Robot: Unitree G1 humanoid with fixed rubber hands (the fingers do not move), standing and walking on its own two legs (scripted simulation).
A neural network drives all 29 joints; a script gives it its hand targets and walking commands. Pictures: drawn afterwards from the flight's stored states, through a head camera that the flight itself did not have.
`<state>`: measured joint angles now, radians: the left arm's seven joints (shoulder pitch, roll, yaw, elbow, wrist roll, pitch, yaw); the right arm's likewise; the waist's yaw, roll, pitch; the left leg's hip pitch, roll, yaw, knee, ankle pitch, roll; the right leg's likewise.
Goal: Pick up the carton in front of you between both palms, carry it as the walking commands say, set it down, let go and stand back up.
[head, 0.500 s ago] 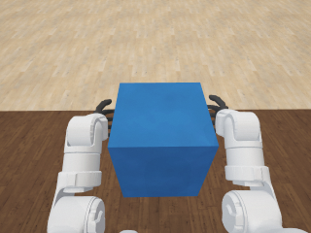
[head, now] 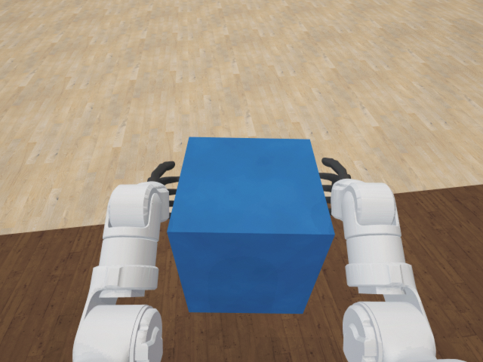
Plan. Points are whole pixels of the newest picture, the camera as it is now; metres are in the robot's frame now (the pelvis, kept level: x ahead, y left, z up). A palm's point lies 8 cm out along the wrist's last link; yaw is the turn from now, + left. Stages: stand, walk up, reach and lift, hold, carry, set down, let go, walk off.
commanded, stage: carry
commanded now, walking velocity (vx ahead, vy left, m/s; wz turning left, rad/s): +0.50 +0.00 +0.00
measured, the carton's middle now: (247, 228) +0.34 -0.01 +0.04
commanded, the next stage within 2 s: none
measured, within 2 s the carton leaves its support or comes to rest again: neither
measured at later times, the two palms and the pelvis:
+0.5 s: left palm (182, 102) +0.66 +0.12 +0.10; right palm (306, 96) +0.67 -0.17 +0.10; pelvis +0.31 -0.02 -0.05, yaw +2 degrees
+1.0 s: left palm (183, 66) +0.95 +0.15 +0.05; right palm (277, 62) +0.96 -0.15 +0.05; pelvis +0.60 -0.01 -0.09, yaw -1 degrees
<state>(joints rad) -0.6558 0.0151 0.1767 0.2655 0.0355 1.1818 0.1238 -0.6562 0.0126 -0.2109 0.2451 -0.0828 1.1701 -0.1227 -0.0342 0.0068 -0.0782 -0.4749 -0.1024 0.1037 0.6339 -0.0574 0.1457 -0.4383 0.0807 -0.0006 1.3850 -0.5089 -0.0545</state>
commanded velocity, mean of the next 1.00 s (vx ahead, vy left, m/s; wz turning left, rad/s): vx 0.50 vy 0.00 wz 0.00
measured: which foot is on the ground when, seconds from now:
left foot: down 0.00-0.46, up 0.48-0.98, down 1.00-1.00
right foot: up 0.00-0.42, down 0.44-1.00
